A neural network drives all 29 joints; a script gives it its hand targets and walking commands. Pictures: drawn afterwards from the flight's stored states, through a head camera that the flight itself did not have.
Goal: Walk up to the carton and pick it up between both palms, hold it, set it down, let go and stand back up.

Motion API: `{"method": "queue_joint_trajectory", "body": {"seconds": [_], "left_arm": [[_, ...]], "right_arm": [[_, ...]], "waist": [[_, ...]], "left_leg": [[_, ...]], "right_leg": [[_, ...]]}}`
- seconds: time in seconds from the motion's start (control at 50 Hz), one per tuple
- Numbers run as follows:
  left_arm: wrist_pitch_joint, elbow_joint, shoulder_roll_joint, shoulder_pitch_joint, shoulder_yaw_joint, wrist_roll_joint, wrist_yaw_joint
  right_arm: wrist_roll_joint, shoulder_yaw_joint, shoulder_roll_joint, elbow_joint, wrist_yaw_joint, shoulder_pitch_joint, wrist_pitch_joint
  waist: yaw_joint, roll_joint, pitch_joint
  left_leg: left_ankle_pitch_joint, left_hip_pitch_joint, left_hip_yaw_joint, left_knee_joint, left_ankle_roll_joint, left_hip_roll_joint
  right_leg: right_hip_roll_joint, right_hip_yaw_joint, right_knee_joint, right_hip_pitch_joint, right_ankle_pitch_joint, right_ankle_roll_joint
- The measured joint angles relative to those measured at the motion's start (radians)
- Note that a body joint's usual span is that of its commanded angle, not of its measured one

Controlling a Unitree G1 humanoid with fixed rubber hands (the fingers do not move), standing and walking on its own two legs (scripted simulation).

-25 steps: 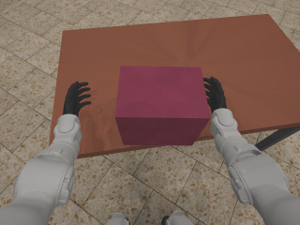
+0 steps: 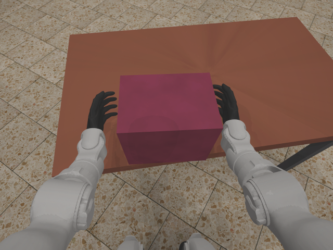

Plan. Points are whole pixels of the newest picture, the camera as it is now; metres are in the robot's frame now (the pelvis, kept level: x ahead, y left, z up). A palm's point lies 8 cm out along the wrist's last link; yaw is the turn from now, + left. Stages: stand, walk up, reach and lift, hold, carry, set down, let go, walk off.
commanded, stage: reach and lift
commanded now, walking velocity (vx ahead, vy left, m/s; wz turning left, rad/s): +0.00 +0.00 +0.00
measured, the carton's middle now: (166, 121) +0.45 -0.01 -0.01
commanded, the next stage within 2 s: none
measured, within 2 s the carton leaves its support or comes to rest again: neither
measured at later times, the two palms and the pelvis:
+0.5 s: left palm (96, 125) +0.42 +0.17 +0.02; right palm (223, 118) +0.43 -0.15 +0.03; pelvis +0.00 +0.01 +0.00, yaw -1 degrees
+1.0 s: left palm (95, 131) +0.41 +0.17 +0.02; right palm (224, 125) +0.41 -0.15 +0.03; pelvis +0.01 +0.01 +0.03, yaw +1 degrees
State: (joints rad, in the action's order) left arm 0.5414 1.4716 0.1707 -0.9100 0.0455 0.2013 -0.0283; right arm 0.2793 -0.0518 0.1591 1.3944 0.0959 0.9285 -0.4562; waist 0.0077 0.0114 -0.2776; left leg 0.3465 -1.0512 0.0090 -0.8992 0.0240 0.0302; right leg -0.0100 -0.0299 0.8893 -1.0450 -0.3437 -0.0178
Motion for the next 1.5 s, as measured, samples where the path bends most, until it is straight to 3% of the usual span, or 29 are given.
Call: {"method": "queue_joint_trajectory", "body": {"seconds": [0.08,0.16,0.36,0.64,0.7,0.82,1.0,1.5], "left_arm": [[0.005,0.000,-0.032,0.000,0.105,-0.071,-0.043],[-0.001,-0.004,-0.036,0.010,0.132,-0.108,-0.052],[-0.013,0.012,-0.048,0.008,0.107,-0.096,-0.074],[-0.002,0.028,-0.050,-0.008,0.102,-0.092,-0.091],[0.008,0.026,-0.051,-0.005,0.125,-0.112,-0.090],[0.067,0.028,-0.057,0.031,0.219,-0.207,-0.081],[0.131,0.040,-0.083,0.103,0.296,-0.273,-0.066],[0.133,-0.014,-0.107,0.142,0.335,-0.328,-0.066]], "right_arm": [[-0.068,0.073,-0.042,0.011,0.026,0.006,-0.017],[-0.109,0.103,-0.050,0.017,0.033,0.000,-0.020],[-0.128,0.135,-0.051,0.044,0.034,-0.001,-0.005],[-0.185,0.211,-0.055,0.052,0.030,0.014,0.015],[-0.232,0.250,-0.060,0.039,0.031,0.008,0.014],[-0.416,0.399,-0.100,-0.035,0.026,-0.053,-0.013],[-0.563,0.526,-0.139,-0.077,0.008,-0.139,-0.070],[-0.597,0.570,-0.139,-0.055,0.005,-0.166,-0.137]], "waist": [[0.004,-0.005,0.013],[0.001,-0.001,0.028],[-0.012,0.008,0.027],[-0.002,0.006,0.030],[0.001,0.010,0.039],[0.016,0.021,0.090],[0.024,0.030,0.105],[0.009,0.018,0.108]], "left_leg": [[0.008,0.011,-0.005,-0.009,-0.001,0.000],[0.015,0.035,-0.005,-0.011,-0.003,0.004],[0.019,0.060,-0.004,-0.013,-0.009,0.005],[0.016,0.049,0.011,-0.022,-0.008,0.001],[0.014,0.057,0.015,-0.017,-0.008,0.000],[-0.008,0.138,0.019,0.045,-0.014,-0.003],[-0.022,0.231,0.010,0.128,-0.016,-0.014],[-0.037,0.261,0.002,0.181,-0.016,-0.002]], "right_leg": [[0.000,0.005,0.011,0.008,-0.008,0.002],[-0.005,0.007,0.004,0.035,-0.008,0.003],[-0.008,0.008,-0.010,0.067,-0.003,0.009],[-0.005,-0.005,-0.008,0.064,0.000,0.008],[-0.005,-0.008,-0.015,0.074,0.002,0.008],[-0.003,-0.014,-0.080,0.160,0.022,0.008],[0.009,-0.008,-0.153,0.248,0.032,0.015],[0.002,-0.011,-0.222,0.284,0.058,0.014]]}}
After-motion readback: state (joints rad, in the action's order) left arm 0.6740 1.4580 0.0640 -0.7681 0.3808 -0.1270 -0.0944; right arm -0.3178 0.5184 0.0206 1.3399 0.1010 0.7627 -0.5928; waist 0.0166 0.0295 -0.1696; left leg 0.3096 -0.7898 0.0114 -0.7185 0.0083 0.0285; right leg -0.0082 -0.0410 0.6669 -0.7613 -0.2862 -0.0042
